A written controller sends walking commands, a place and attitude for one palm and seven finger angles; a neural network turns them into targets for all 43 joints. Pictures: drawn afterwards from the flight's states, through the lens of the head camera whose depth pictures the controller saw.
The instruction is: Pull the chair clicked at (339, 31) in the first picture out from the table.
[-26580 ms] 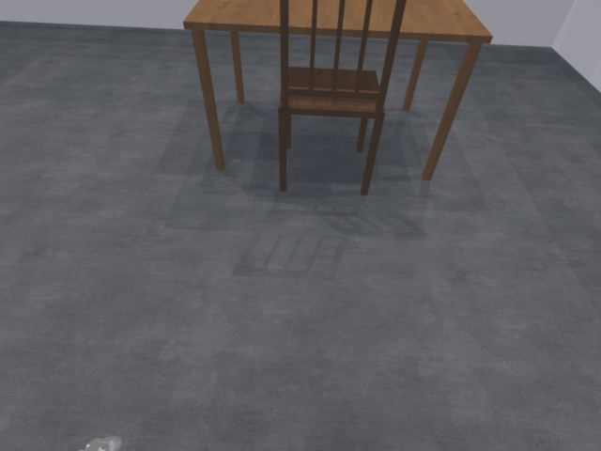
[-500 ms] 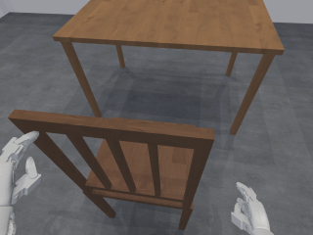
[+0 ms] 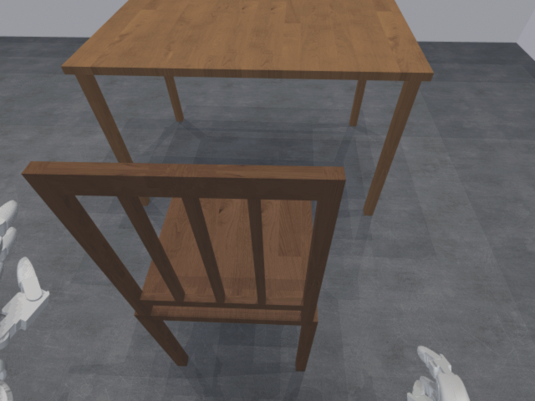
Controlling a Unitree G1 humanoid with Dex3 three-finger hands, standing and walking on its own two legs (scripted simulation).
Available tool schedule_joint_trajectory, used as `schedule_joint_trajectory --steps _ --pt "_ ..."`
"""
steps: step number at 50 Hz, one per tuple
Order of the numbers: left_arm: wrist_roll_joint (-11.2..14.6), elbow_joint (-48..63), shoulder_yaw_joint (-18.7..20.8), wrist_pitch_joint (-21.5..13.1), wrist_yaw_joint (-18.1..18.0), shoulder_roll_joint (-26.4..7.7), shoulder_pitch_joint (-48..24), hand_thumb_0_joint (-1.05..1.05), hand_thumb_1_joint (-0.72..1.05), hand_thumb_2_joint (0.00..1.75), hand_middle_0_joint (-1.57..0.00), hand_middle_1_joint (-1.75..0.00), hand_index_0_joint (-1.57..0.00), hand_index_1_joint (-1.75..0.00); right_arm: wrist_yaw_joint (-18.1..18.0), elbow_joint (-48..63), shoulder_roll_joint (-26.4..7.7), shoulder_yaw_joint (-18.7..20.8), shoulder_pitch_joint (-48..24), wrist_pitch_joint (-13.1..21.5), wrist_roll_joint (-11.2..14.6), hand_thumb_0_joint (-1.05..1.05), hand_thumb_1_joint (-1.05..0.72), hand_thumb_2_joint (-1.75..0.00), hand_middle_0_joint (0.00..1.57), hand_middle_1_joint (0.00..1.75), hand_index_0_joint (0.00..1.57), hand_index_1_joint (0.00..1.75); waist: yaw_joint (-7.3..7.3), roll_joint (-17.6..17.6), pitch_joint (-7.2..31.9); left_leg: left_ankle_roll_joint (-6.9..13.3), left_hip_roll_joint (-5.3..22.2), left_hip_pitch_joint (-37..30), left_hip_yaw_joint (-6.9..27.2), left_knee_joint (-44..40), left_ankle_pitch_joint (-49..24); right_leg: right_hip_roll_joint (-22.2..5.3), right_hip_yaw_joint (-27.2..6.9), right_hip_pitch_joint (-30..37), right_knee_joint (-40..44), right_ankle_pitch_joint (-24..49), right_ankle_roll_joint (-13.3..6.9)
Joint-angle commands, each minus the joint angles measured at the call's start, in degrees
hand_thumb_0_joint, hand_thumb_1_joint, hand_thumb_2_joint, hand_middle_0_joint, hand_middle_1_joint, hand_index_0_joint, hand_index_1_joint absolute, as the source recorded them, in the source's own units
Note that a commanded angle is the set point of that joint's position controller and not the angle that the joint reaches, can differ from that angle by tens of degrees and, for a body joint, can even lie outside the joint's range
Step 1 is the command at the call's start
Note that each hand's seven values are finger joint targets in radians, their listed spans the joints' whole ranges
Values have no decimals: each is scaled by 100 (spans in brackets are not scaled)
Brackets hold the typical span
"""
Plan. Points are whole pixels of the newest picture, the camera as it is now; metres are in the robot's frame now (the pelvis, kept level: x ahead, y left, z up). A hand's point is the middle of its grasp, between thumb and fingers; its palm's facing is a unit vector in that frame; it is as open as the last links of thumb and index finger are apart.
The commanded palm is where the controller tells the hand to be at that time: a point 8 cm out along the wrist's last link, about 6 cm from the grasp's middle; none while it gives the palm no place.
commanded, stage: step back with the hand held close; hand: left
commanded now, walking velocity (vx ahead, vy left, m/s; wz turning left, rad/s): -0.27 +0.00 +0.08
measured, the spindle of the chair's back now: (208, 257) +0.36 +0.14 -0.04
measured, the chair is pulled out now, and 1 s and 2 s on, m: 0.57 0.57 0.57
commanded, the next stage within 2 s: stop stepping back and stand still in 0.50 s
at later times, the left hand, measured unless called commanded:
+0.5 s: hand out of the picture +0.12 +0.27 +0.17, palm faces +0.51 -0.72 -0.46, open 7.5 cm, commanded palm +0.03 +0.31 +0.18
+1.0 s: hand out of the picture +0.06 +0.23 +0.16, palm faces +0.45 -0.77 -0.46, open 7.4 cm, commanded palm -0.01 +0.27 +0.18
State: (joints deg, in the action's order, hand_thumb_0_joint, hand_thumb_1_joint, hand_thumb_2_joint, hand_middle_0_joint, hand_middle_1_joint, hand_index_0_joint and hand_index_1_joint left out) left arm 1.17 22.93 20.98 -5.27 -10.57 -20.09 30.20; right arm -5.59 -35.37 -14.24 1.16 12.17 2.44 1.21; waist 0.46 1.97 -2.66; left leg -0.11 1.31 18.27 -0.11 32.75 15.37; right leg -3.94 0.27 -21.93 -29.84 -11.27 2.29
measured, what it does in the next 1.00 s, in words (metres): walks backwards: right foot, then left foot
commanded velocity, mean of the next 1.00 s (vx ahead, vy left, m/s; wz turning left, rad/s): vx -0.17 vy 0.04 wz -0.02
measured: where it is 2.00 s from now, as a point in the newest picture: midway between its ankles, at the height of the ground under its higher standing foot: outside the picture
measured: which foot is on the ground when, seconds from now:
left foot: down 0.00-0.70, up 0.72-0.90, down 0.92-1.00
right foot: down 0.00-0.44, up 0.46-0.66, down 0.68-1.00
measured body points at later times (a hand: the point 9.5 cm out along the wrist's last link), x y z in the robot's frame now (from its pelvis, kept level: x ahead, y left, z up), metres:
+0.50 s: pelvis -0.08 -0.01 -0.01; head -0.05 +0.00 +0.43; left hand +0.09 +0.30 +0.19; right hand +0.12 -0.23 -0.09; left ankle +0.04 +0.14 -0.73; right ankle +0.03 -0.15 -0.69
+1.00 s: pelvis -0.15 -0.03 -0.01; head -0.14 -0.03 +0.44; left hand +0.03 +0.27 +0.19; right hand +0.02 -0.28 -0.08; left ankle -0.11 +0.08 -0.73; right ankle -0.17 -0.15 -0.71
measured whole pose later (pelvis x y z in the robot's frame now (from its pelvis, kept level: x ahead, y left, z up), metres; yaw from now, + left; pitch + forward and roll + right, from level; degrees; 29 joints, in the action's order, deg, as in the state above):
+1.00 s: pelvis -0.15 -0.03 -0.01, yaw +1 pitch -3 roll +3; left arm 1.9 25.8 25.6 -13.4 -9.5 -24.7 28.2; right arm -2.5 -35.2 -11.4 2.0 11.1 7.7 1.2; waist -1.3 -4.8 -4.3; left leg 1.3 -1.7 15.6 -5.7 33.2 14.8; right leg -4.8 -0.9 -17.7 -49.2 -27.4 0.5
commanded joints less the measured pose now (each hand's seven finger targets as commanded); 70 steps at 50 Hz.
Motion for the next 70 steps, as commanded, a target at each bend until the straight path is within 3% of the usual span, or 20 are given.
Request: schedule_joint_trajectory --steps 1,6,13,17,20,22,24,28,32,35,38,41,44,47,49,53,58,62,66,70 --pt "-146 2720 1417 -816 -299 -2025 -637 0 90 90 -20 -30 -20 -30 -116 1105 -551 126 -826 621 3 0 -90 -90 20 30 20 30 99 1225 760 555 941 1564 1060 -1732 1793 72 22 1770 -564 -670 -72" --pt "-112 1907 1762 -994 -228 -1792 497 0 90 90 -20 -30 -20 -30 -47 1022 -535 279 -491 792 48 0 -90 -90 20 30 20 30 102 1538 787 510 849 2429 782 -1377 2325 190 83 2381 -928 -231 -93" --pt "-76 1047 1278 -1041 -185 -1460 -433 0 90 90 -20 -30 -20 -30 66 688 -550 320 -292 877 -105 0 -90 -90 20 30 20 30 -41 -600 -237 137 164 1096 174 484 2469 -551 -1410 -831 1288 -3028 -592" --pt "-90 1206 895 -1006 -165 -1427 -998 0 90 90 -20 -30 -20 -30 153 455 -497 197 -313 786 -162 0 -90 -90 20 30 20 30 -122 -1623 326 73 -77 -402 -132 1289 1239 -981 -1063 -1425 1736 -2792 -702" --pt "-57 1966 1081 -1127 -116 -1658 -1180 0 90 90 -20 -30 -20 -30 103 630 -554 164 -433 771 -148 0 -90 -90 20 30 20 30 -117 -783 534 282 313 -328 552 -235 1678 -487 -436 -1140 564 -2687 -321" --pt "-52 2408 1272 -1188 -168 -1597 -920 0 90 90 -20 -30 -20 -30 39 747 -608 174 -744 862 -131 0 -90 -90 20 30 20 30 -70 1754 700 901 1754 1542 2131 -2174 3057 423 230 243 -2772 -1834 -32" --pt "-40 2905 1452 -1330 -119 -1857 -1193 0 90 90 -20 -30 -20 -30 62 643 -414 350 -664 1039 -212 0 -90 -90 20 30 20 30 -165 1614 736 1018 2002 1884 2030 -2182 1972 474 -293 269 -5031 -1674 -33" --pt "278 2376 1636 -1245 -120 -1633 380 0 90 90 -20 -30 -20 -30 336 751 -572 532 -597 913 52 0 -90 -90 20 30 20 30 14 1569 1166 534 1451 300 328 -1228 1140 406 217 -283 -3814 -1917 -214" --pt "401 1834 1819 -1268 -45 -1707 227 0 90 90 -20 -30 -20 -30 300 729 -414 302 -442 879 -46 0 -90 -90 20 30 20 30 -19 1757 769 364 1467 513 647 -1133 1613 150 183 582 -613 -1810 -372" --pt "226 1617 1520 -1338 91 -1810 -469 0 90 90 -20 -30 -20 -30 340 643 -276 311 -223 930 -11 0 -90 -90 20 30 20 30 -48 -595 695 -152 265 10 -437 2283 982 -689 -456 483 1982 314 -631" --pt "182 1423 903 -1143 103 -1504 -545 0 90 90 -20 -30 -20 -30 370 851 -672 398 -362 891 144 0 -90 -90 20 30 20 30 -125 -2756 365 -105 -61 1696 267 4315 1015 -1548 -1554 1050 700 3898 -1241" --pt "131 944 1266 -1145 86 -1539 11 0 90 90 -20 -30 -20 -30 251 991 -276 61 -727 584 105 0 -90 -90 20 30 20 30 -170 -870 189 178 125 939 91 1570 1057 -1247 -575 987 -70 3387 -947" --pt "122 1296 1227 -1354 -17 -1493 -486 0 90 90 -20 -30 -20 -30 192 855 -306 98 -466 734 -3 0 -90 -90 20 30 20 30 -291 -401 887 208 -311 -511 -609 -1201 -948 -587 26 1633 -1460 3688 -515" --pt "115 2207 1144 -1363 -57 -1625 -562 0 90 90 -20 -30 -20 -30 286 914 -527 384 -298 899 39 0 -90 -90 20 30 20 30 -135 729 1141 889 1316 -2419 1033 -712 -3819 -23 -57 -502 -2401 -1457 -211" --pt "38 2330 1265 -1258 1 -1794 -28 0 90 90 -20 -30 -20 -30 316 883 -349 260 -548 943 -105 0 -90 -90 20 30 20 30 -79 1882 785 1051 1436 -1056 1640 -1192 -2458 -81 -129 -179 -2052 -2101 -175" --pt "32 2069 1660 -1290 36 -1888 569 0 90 90 -20 -30 -20 -30 359 831 -432 224 -402 910 58 0 -90 -90 20 30 20 30 -17 905 388 498 787 1076 547 -892 808 22 218 1885 208 -433 -196" --pt "196 910 1540 -1126 12 -1652 505 0 90 90 -20 -30 -20 -30 272 748 -451 415 -187 574 59 0 -90 -90 20 30 20 30 -211 -1539 22 7 -50 41 67 1957 1082 -1528 -2150 -716 2313 -3084 -1111" --pt "101 543 1095 -1109 -19 -1377 -139 0 90 90 -20 -30 -20 -30 142 588 -313 138 -366 712 -16 0 -90 -90 20 30 20 30 -263 -589 235 159 30 -518 -2 -319 647 -736 -637 -93 1288 -1978 -638" --pt "33 1347 642 -1173 -23 -1240 -471 0 90 90 -20 -30 -20 -30 71 657 -539 248 -442 928 -8 0 -90 -90 20 30 20 30 -32 91 200 500 761 -176 1040 -1686 432 -46 -305 849 415 -749 -248" --pt "-152 2042 859 -1122 -96 -1474 -705 0 90 90 -20 -30 -20 -30 92 664 -425 197 -574 1022 -14 0 -90 -90 20 30 20 30 -11 848 153 496 756 1125 986 -2093 2372 34 -162 1713 161 -1104 -171"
